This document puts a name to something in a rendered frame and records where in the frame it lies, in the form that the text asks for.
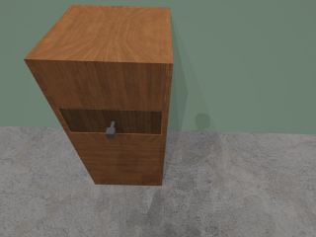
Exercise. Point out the handle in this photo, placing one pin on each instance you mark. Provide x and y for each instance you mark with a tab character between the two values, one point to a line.
111	131

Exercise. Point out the cabinet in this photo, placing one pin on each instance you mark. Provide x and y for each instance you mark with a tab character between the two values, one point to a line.
113	58

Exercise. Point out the drawer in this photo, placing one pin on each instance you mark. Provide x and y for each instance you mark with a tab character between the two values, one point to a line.
126	121

